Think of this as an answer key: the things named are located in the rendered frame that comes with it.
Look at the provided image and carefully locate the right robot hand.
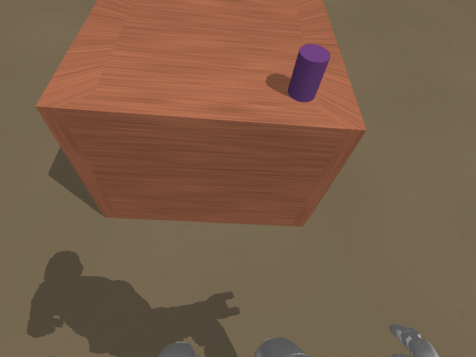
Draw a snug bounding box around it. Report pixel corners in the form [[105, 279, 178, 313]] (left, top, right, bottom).
[[390, 324, 439, 357]]

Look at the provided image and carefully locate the can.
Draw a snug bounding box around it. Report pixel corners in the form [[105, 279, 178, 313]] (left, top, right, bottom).
[[288, 44, 330, 103]]

